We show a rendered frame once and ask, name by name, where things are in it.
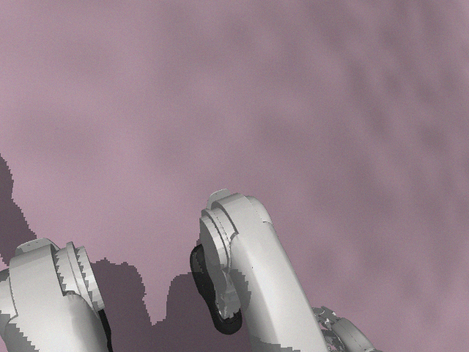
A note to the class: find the right robot hand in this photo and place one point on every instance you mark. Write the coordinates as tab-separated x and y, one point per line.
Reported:
345	336

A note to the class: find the right robot foot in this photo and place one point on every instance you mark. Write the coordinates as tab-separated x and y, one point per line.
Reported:
205	287

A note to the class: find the left robot foot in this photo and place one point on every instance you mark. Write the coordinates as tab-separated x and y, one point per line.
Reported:
106	328

